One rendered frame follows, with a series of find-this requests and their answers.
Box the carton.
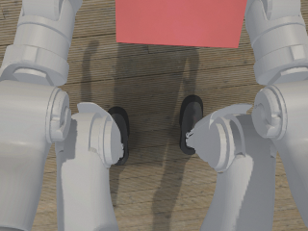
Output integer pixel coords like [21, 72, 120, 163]
[115, 0, 247, 48]

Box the right robot foot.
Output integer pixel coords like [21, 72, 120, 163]
[179, 94, 203, 155]

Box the robot left upper arm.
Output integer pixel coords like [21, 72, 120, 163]
[0, 79, 71, 231]

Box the robot right upper arm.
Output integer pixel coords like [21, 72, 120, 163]
[251, 80, 308, 228]

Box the left robot forearm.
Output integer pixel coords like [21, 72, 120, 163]
[0, 0, 83, 87]

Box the right robot forearm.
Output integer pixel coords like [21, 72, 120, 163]
[244, 0, 308, 86]

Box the robot right shin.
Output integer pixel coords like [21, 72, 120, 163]
[186, 103, 277, 163]

